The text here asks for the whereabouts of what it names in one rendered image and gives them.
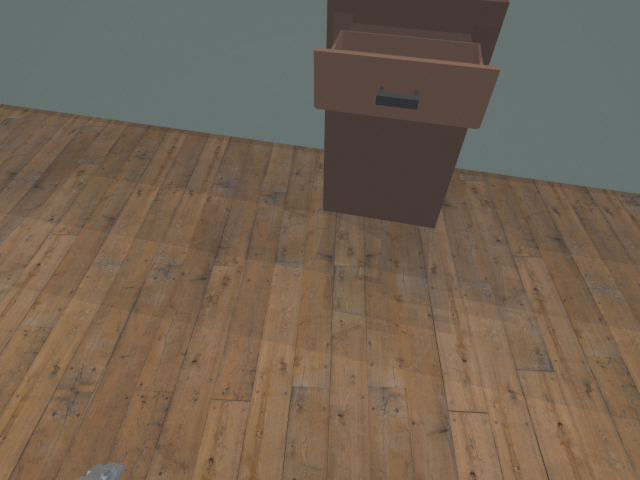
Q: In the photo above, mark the drawer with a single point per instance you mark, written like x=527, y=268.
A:
x=454, y=87

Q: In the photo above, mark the cabinet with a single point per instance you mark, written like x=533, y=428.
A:
x=392, y=169

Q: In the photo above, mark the handle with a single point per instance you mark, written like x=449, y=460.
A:
x=397, y=99

